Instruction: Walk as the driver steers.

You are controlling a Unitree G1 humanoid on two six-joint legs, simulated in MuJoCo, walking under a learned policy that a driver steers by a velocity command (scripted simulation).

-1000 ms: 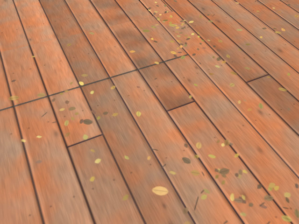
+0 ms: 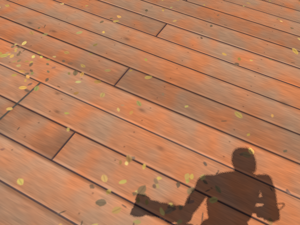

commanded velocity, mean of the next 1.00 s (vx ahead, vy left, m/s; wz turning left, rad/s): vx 0.00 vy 0.00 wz -0.46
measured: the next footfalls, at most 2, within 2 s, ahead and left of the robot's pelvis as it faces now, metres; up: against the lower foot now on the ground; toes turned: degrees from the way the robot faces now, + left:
right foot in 0.24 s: +0.02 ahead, -0.15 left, +0.00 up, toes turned -10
left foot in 0.68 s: +0.09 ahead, +0.06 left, +0.00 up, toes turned -27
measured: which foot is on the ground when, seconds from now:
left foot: down 0.00-0.24, up 0.26-0.66, down 0.68-1.00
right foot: up 0.00-0.22, down 0.24-0.70, up 0.72-0.98, down 1.00-1.00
